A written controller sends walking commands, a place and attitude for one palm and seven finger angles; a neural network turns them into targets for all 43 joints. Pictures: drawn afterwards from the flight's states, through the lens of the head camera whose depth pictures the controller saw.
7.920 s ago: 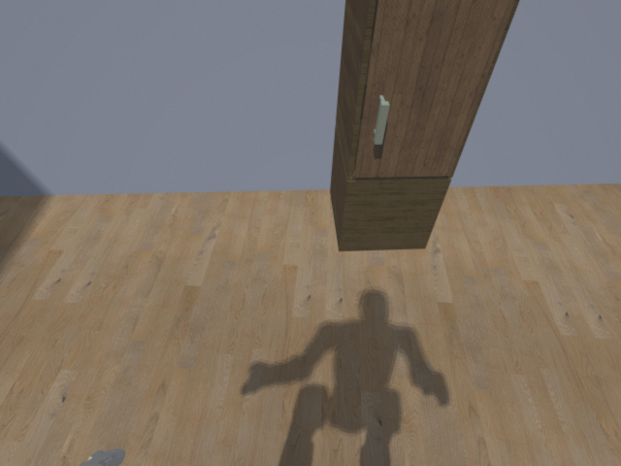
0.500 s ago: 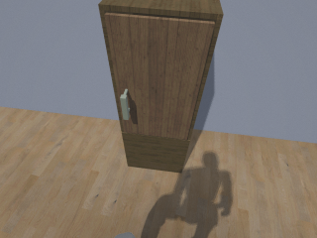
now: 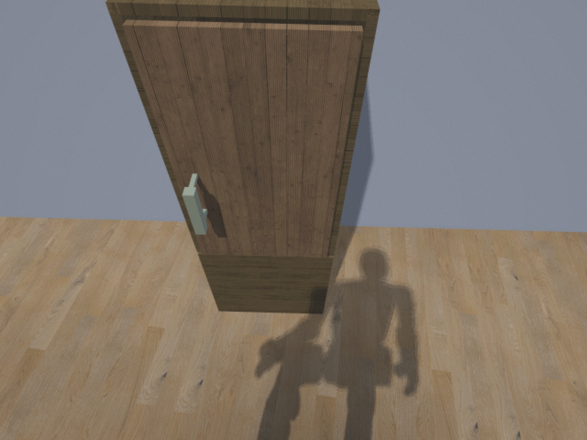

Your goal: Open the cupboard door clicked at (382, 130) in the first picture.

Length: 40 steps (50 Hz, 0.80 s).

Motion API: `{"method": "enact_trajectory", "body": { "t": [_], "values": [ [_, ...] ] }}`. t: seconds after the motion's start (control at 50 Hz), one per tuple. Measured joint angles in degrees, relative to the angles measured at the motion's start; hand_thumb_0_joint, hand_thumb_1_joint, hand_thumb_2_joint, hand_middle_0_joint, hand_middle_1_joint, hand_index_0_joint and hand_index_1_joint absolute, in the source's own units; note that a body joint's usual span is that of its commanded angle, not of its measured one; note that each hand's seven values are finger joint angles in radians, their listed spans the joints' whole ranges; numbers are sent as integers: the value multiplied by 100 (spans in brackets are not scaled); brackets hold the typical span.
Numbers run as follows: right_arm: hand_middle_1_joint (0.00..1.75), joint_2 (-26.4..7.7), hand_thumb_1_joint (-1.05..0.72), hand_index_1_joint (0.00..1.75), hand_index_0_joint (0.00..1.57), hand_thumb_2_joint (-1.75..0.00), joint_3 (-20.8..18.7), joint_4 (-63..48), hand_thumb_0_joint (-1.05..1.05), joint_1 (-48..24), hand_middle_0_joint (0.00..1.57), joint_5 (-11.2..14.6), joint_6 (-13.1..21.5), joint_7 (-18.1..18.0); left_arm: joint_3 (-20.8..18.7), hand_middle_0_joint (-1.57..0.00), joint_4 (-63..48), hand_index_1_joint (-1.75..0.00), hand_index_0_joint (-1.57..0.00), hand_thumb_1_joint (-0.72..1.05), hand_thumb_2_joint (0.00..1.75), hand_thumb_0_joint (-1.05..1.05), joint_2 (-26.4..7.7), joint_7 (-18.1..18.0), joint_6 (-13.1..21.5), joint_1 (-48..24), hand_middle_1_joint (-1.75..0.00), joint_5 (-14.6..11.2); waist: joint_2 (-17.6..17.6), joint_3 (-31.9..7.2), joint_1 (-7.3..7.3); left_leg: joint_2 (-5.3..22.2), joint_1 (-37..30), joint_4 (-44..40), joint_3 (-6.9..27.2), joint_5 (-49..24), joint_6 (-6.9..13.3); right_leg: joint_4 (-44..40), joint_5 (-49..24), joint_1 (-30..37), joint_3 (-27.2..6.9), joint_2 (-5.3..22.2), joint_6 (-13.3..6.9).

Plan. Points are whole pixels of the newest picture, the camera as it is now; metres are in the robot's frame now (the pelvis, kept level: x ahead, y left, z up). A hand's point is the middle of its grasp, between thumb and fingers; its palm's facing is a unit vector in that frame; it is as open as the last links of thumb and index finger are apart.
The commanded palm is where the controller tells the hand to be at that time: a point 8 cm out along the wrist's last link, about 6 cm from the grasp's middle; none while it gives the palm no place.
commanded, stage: come to a stop and stand still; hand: left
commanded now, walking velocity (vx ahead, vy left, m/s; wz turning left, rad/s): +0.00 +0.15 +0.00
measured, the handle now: (197, 204) +0.57 +0.24 -0.11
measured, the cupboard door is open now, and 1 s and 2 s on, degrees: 0 0 0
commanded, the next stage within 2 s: look again from close up in 1.42 s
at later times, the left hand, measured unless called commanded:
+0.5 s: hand out of the picture -0.03 +0.19 -0.17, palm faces +0.11 -0.96 -0.24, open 7.3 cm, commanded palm none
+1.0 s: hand out of the picture +0.04 +0.16 -0.17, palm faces +0.05 -0.97 -0.23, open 7.3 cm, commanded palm none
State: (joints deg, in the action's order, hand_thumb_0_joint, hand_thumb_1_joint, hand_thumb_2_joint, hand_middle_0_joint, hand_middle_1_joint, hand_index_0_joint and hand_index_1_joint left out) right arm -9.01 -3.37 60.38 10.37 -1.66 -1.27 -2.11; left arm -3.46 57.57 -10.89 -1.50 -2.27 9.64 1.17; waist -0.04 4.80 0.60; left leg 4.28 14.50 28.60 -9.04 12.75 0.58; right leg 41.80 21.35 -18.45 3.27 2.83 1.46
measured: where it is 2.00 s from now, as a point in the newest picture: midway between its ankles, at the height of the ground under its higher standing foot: outside the picture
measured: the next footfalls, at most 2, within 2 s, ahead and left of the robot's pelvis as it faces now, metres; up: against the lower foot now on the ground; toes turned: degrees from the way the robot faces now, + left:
right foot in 0.04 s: +0.04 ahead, -0.13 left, +0.00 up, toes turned -5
left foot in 0.52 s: +0.03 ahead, +0.11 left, +0.00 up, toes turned +7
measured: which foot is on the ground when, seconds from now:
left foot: down 0.00-0.04, up 0.06-0.50, down 0.52-1.00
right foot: up 0.00-0.02, down 0.04-0.54, up 0.56-0.86, down 0.88-1.00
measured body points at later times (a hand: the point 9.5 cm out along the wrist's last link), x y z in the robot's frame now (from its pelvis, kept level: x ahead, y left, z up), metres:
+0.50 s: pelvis -0.04 +0.00 +0.00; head -0.02 -0.01 +0.45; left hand -0.03 +0.24 -0.15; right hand +0.03 -0.25 -0.15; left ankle -0.07 +0.14 -0.73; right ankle +0.00 -0.13 -0.74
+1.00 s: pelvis +0.00 -0.03 +0.00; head +0.02 -0.05 +0.45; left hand +0.04 +0.21 -0.15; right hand -0.03 -0.25 -0.17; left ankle -0.06 +0.12 -0.72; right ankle -0.01 -0.11 -0.74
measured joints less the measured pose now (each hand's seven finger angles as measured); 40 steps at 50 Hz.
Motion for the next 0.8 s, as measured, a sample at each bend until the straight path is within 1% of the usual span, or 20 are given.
{"method": "enact_trajectory", "body": {
  "t": [0.04, 0.06, 0.08, 0.12, 0.14, 0.2, 0.24, 0.28, 0.34, 0.4, 0.46, 0.5, 0.52, 0.54, 0.56, 0.6, 0.64, 0.68, 0.74, 0.8],
  "values": [
    [30, -19, -92, 30, 20, -90, -20, 6, 0, 86, 21, 27, -23, 42, 23, -20, -59, -30, -20, 91, 90, 1, -42, -1, 98, 11, -30, 6, 2, -52, 1, 7, 141, 234, -29, 95, -106, -843, -564, 371, -1, 48, -32],
    [30, -55, -92, 30, 20, -90, -31, 22, 0, 93, 21, 52, -46, 62, 32, -20, -33, -30, -20, 91, 90, 1, -14, -19, 151, 2, -30, 22, -76, -50, -4, 45, 216, 394, 12, 213, -147, -888, -450, 380, 5, -2, -92],
    [30, -101, -92, 30, 20, -90, -43, 24, 0, 106, 20, 71, -85, 76, 64, -20, -8, -30, -20, 91, 90, 1, 32, -21, 177, 1, -30, 27, -174, -44, 19, 23, 282, 583, 168, 606, -160, -836, -371, 362, 25, -55, -161],
    [30, -168, -92, 30, 20, -90, -68, 9, 0, 172, 20, 79, -177, 88, 135, -20, 7, -30, -20, 91, 90, 1, 124, -4, 190, 34, -30, 34, -285, -91, 57, -127, 446, 1142, 451, 1285, -171, -879, -362, 378, 62, -70, -265],
    [30, -190, -92, 30, 20, -90, -68, 20, 0, 195, 20, 75, -211, 92, 150, -20, 14, -30, -20, 91, 90, 1, 164, -5, 198, 56, -30, 33, -298, -122, 50, -205, 525, 1473, 545, 1418, -179, -946, -407, 395, 58, -57, -296],
    [30, -236, -91, 30, 19, -90, -65, 51, 0, 251, 20, 69, -248, 126, 170, -20, 31, -30, -20, 91, 90, 1, 261, -12, 201, 92, -30, 19, -301, -175, 13, -335, 678, 2300, 728, 1321, -233, -1181, -576, 463, 56, -20, -333],
    [30, -258, -91, 30, 19, -90, -66, 50, 0, 290, 20, 65, -253, 154, 160, -20, 21, -30, -20, 91, 90, 1, 301, -20, 208, 108, -30, 13, -294, -197, -20, -350, 711, 2584, 810, 1162, -283, -1302, -664, 486, 84, 3, -333],
    [30, -273, -91, 30, 19, -90, -65, 46, 0, 308, 20, 56, -266, 175, 137, -20, -2, -30, -21, 91, 90, 1, 299, -31, 229, 128, -30, 15, -260, -202, -72, -343, 699, 2679, 869, 1071, -331, -1380, -733, 485, 111, 35, -330],
    [30, -298, -91, 30, 19, -90, -64, 14, 0, 279, 20, 52, -278, 193, 112, -21, -21, -30, -21, 91, 90, 1, 270, -29, 242, 186, -30, 36, -184, -184, -160, -305, 598, 2469, 898, 1064, -361, -1454, -826, 458, 133, 98, -314],
    [30, -319, -91, 30, 19, -90, -52, -47, 0, 202, 20, 62, -252, 203, 85, -21, 8, -30, -21, 91, 90, 1, 211, -9, 221, 280, -30, 67, -88, -163, -254, -273, 404, 1913, 870, 1140, -340, -1483, -909, 401, 123, 162, -267],
    [30, -319, -91, 30, 19, -90, -27, -116, 0, 119, 20, 68, -174, 205, 53, -21, 105, -30, -21, 91, 90, 1, 133, 14, 175, 408, -30, 81, 0, -176, -327, -269, 108, 1157, 820, 1033, -274, -1485, -978, 338, 99, 189, -188],
    [30, -307, -91, 30, 19, -90, 8, -154, 0, 112, 20, 71, -71, 193, 42, -21, 209, -30, -21, 91, 90, 1, 76, 24, 127, 526, -30, 54, 27, -235, -339, -267, -251, 358, 760, 637, -227, -1387, -967, 266, 78, 163, -110],
    [30, -322, -91, 30, 19, -90, 28, -189, 0, 152, 20, 67, -3, 186, 47, -21, 255, -30, -21, 91, 90, 1, 67, 29, 96, 602, -30, 31, -37, -308, -321, -220, -439, -55, 797, 562, -186, -1268, -919, 188, 105, 97, -73],
    [30, -266, -91, 30, 19, -90, 35, -163, 0, 158, 20, 47, 55, 163, 46, -20, 327, -30, -21, 91, 90, 1, 19, 38, 57, 636, -30, 7, 26, -333, -287, -246, -467, -127, 801, 533, -162, -1081, -764, 110, 73, 109, -51],
    [30, -186, -91, 30, 19, -90, 61, -142, 0, 187, 20, 29, 75, 150, 41, -20, 400, -30, -20, 91, 90, 1, -34, 44, 14, 669, -30, -3, 120, -357, -264, -288, -477, -93, 782, 520, -147, -888, -441, 60, -4, 108, -61],
    [30, -45, -91, 30, 19, -90, 140, -124, 0, 323, 20, -8, 85, 141, 26, -20, 492, -30, -20, 91, 90, 1, -100, 71, -29, 759, -30, 11, 213, -471, -222, -298, -547, -193, 773, 462, -114, -376, -39, -84, -87, 18, -88],
    [30, 66, -92, 30, 19, -90, 193, -67, 0, 462, 20, -23, 105, 86, 19, -20, 557, -30, -20, 91, 90, 1, -126, 114, -37, 793, -30, 34, 239, -547, -173, -297, -668, -459, 800, 329, -101, 234, -2, -239, -147, -70, -92],
    [30, 116, -93, 30, 20, -90, 225, 2, 0, 569, 20, -17, 115, 43, 19, -20, 574, -30, -20, 91, 90, 1, -122, 157, 6, 802, -30, 36, 260, -557, -155, -316, -778, -710, 798, 205, -100, 632, -116, -348, -187, -101, -59],
    [30, 181, -93, 30, 20, -90, 250, 80, 0, 661, 21, -8, 142, 5, 28, -20, 566, -30, -20, 91, 90, 1, -92, 194, 32, 756, -30, 23, 297, -479, -119, -353, -868, -913, 749, 127, -110, 708, -161, -383, -193, -83, 21],
    [30, 207, -92, 30, 20, -90, 237, 147, 0, 698, 21, -17, 147, -30, 53, -20, 538, -30, -20, 91, 90, 1, -26, 193, 13, 614, -30, -14, 253, -333, -26, -337, -851, -857, 735, 184, -156, 236, 37, -226, -139, -77, 43]
  ]
}}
